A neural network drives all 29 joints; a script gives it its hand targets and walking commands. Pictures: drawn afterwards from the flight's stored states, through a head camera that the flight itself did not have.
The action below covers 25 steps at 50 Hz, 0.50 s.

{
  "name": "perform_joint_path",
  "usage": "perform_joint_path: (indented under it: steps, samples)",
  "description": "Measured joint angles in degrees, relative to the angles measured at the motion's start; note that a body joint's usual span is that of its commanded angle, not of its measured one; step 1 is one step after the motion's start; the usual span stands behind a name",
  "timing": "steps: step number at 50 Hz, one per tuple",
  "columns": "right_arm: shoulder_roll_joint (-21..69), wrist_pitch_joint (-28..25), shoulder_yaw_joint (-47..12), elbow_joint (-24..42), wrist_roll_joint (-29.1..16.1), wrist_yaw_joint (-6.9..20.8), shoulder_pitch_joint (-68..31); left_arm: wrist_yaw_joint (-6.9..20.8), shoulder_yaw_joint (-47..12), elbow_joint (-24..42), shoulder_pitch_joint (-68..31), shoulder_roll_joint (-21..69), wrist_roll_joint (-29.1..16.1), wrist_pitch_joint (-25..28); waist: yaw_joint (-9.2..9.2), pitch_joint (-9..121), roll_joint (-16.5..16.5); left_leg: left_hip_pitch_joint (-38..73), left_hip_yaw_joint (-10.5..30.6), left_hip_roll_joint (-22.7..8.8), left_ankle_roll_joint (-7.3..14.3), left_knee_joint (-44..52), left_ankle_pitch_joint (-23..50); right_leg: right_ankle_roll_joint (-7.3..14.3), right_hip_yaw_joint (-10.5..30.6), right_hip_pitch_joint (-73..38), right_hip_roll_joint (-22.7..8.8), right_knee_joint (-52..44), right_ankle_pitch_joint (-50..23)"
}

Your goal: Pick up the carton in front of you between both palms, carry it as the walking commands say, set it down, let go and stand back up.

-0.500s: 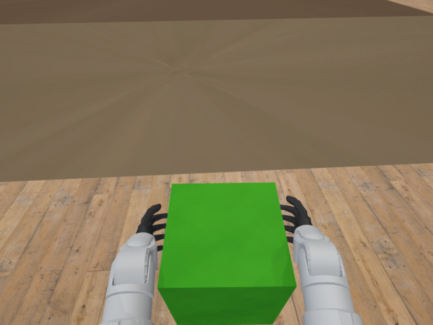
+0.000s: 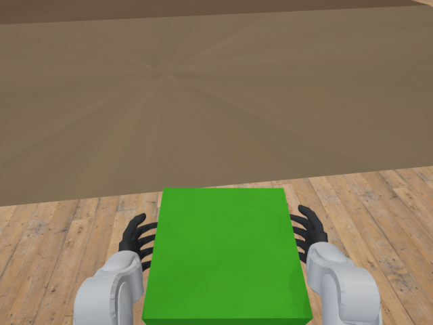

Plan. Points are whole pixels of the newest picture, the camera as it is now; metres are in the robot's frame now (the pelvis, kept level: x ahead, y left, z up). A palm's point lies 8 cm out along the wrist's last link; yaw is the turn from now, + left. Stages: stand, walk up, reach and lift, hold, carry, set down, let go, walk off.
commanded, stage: carry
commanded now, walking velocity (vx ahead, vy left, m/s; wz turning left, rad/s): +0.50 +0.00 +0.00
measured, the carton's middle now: (222, 272) +0.24 +0.00 +0.01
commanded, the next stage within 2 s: none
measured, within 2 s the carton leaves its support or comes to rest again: neither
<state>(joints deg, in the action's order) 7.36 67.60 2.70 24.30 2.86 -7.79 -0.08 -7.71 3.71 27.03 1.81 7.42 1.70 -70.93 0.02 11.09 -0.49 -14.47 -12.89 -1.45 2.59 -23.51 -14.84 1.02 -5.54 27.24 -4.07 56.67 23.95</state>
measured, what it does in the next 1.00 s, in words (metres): walks ahead: right foot, then left foot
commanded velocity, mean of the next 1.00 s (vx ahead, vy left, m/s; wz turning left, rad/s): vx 0.50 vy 0.00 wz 0.00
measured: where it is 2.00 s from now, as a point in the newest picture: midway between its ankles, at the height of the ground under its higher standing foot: (227, 171)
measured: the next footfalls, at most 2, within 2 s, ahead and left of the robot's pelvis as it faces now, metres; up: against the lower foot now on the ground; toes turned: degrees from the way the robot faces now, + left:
right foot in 0.24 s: +0.32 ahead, -0.14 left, +0.00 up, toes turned -12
left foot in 0.74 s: +0.66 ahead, +0.07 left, +0.00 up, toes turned +14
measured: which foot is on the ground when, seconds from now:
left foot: down 0.00-0.24, up 0.26-0.72, down 0.74-1.00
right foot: up 0.00-0.22, down 0.24-0.78, up 0.80-1.00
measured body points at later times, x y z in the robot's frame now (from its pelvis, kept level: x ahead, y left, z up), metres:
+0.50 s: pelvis +0.30 -0.07 +0.01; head +0.30 -0.08 +0.46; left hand +0.52 +0.11 +0.08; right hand +0.56 -0.20 +0.08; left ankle +0.33 +0.08 -0.68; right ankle +0.28 -0.13 -0.74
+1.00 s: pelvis +0.64 -0.01 +0.01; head +0.65 +0.00 +0.46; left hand +0.89 +0.13 +0.07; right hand +0.88 -0.17 +0.08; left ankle +0.62 +0.06 -0.74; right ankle +0.66 -0.16 -0.67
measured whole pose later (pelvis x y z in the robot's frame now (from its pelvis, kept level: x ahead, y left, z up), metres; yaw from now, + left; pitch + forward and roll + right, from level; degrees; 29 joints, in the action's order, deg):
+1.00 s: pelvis +0.64 -0.01 +0.01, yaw -1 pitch +4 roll -1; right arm 7.6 65.4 2.8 30.0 2.2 -7.5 2.9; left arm -7.2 1.0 31.6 4.0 7.7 3.3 -68.5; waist -1.6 4.5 -0.2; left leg -10.8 -14.6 -2.9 3.1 -18.2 -12.0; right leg 0.2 -5.6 33.5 -6.6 54.4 11.9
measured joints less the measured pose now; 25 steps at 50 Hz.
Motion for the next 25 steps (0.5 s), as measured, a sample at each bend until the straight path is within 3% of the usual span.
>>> perform_joint_path:
  steps: [8, 12, 14, 15, 18, 21, 25]
  samples:
    - [0.0, 0.2, 0.6, 3.1, -2.1, -1.6, 0.8, -0.5, -0.7, 2.0, 1.0, 0.1, -1.1, 1.0, -2.25, -2.0, -0.7, 12.7, 0.7, -1.4, -3.3, 7.5, -3.8, -1.3, -3.6, 6.4, -1.4, -21.4, -15.1]
    - [0.0, 0.3, 0.6, 4.7, -2.5, -1.6, 0.6, -0.6, -1.0, 3.7, 1.4, 0.2, -1.1, 1.3, -1.96, -2.7, -1.1, 16.6, 1.8, -3.9, -6.0, 1.0, -11.8, 0.2, -7.6, 1.5, 0.0, -28.1, -17.5]
    - [-0.1, 0.0, 1.7, 4.4, -2.4, -1.4, 0.2, -0.6, -1.8, 2.0, 0.5, 0.1, -0.8, 2.3, -0.61, -3.1, -2.5, 11.2, 4.6, -6.2, -5.8, -14.6, -14.0, 3.2, -9.2, 1.5, 0.9, -23.7, -17.5]
    - [-0.1, 0.1, 2.1, 3.9, -2.3, -1.3, 0.1, -0.6, -2.0, 1.0, 0.1, 0.1, -0.7, 2.5, -0.14, -3.5, -2.4, 6.6, 7.0, -5.6, -5.3, -24.2, -13.2, 4.0, -9.6, 1.0, 0.9, -22.6, -15.3]
    - [0.0, 0.3, 1.8, 3.4, -1.5, -0.8, 0.8, -0.5, -2.2, 0.5, 1.0, 0.2, -0.3, 2.3, 0.85, -4.6, -1.5, -6.0, 9.0, -3.9, -2.9, -41.2, -9.1, 3.9, -10.4, -3.2, 1.1, -26.2, -12.9]
    - [0.1, -0.5, 0.7, 3.3, -0.6, 0.4, 1.6, -0.3, -2.1, 1.7, 2.4, 0.3, 0.1, 2.6, 1.77, -5.3, -0.6, -13.9, 7.8, -4.2, -1.9, -39.5, -3.6, 3.6, -10.4, -8.6, 1.7, -32.2, -13.0]
    - [0.2, -2.3, -0.4, 4.2, 0.8, 1.1, 2.6, 0.1, -2.0, 2.7, 2.8, 0.3, 0.4, 3.5, 2.47, -4.8, 0.2, -19.3, 6.4, -5.0, -2.2, -27.9, 2.0, 3.0, -9.8, -15.4, 2.2, -38.4, -12.1]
